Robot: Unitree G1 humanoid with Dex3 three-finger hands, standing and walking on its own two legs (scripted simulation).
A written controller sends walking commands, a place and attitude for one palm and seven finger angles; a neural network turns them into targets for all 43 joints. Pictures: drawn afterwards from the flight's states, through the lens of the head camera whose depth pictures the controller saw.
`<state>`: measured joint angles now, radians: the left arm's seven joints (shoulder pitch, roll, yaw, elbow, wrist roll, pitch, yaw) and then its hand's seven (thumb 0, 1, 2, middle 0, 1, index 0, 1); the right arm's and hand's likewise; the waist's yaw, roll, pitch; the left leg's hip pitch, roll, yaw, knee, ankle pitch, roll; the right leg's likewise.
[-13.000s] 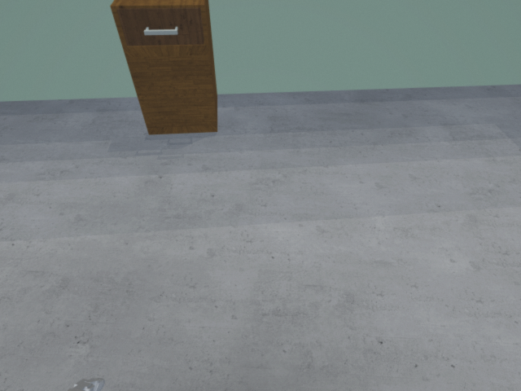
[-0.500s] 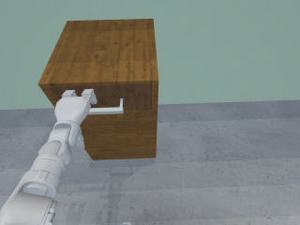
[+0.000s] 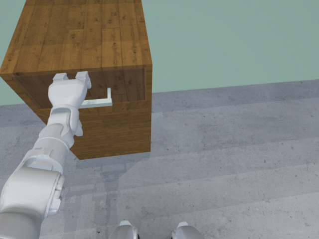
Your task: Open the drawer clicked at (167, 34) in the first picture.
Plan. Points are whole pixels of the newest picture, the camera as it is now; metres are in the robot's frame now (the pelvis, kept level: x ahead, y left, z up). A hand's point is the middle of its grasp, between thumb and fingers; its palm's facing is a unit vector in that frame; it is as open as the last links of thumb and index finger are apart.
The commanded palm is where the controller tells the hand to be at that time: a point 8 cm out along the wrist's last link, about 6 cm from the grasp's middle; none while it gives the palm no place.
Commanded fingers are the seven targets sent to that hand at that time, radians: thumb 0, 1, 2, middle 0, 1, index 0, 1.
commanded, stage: move the hooked fingers above the handle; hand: left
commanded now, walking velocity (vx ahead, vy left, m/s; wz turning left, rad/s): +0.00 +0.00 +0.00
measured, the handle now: (87, 98) +0.55 +0.20 -0.07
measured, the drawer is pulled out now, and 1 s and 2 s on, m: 0.00 0.00 0.00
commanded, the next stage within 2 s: lower the fingers behind the handle in 0.84 s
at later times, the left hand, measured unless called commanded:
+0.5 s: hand (77, 101) +0.51 +0.21 -0.02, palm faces -0.10 -0.03 -0.99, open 13.8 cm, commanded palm +0.50 +0.20 +0.04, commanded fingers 0.00 -0.50 0.30 -0.30 -1.20 -0.30 -1.20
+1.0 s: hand (82, 100) +0.51 +0.20 -0.02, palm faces -0.07 -0.04 -1.00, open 13.8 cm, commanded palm +0.50 +0.19 +0.03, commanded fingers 0.00 -0.50 0.30 -0.30 -1.20 -0.30 -1.20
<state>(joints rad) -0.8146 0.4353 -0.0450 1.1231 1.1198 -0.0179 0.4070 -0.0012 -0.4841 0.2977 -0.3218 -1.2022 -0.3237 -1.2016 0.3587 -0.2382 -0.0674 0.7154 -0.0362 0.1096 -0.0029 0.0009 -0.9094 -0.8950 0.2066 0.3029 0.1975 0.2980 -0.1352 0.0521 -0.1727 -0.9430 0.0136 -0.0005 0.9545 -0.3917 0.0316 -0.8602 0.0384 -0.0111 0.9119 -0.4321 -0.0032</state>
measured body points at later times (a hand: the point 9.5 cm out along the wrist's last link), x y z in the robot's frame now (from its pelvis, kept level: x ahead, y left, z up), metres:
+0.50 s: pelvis +0.00 +0.00 -0.01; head +0.13 +0.01 +0.42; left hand +0.51 +0.21 +0.03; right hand -0.03 -0.26 -0.13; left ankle +0.03 +0.10 -0.68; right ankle -0.01 -0.12 -0.68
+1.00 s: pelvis +0.01 +0.00 -0.01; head +0.13 +0.01 +0.43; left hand +0.51 +0.20 +0.04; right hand +0.01 -0.27 -0.13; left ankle +0.03 +0.10 -0.68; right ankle -0.01 -0.12 -0.68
